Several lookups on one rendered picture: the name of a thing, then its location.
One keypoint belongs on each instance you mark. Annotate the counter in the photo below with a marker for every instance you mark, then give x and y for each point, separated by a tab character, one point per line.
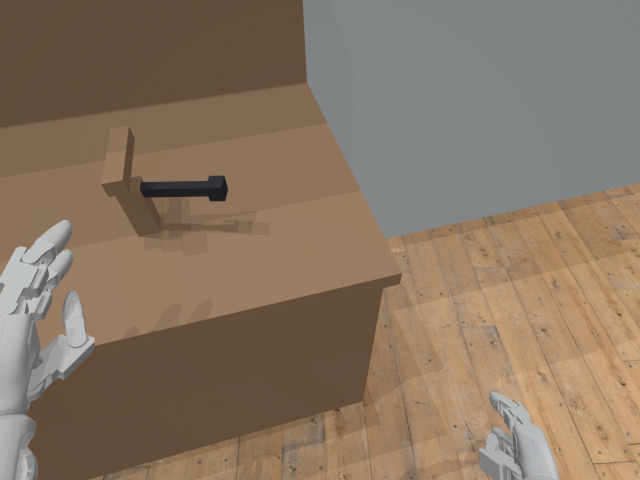
211	319

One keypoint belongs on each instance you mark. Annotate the robot left forearm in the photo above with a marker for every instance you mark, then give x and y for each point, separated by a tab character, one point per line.
17	461

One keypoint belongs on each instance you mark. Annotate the robot left hand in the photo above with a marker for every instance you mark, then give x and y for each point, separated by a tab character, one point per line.
26	284

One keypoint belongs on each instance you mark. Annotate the tap lever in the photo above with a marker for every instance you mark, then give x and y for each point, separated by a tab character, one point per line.
215	188

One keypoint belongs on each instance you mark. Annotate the robot right hand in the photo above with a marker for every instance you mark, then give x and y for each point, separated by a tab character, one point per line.
526	453

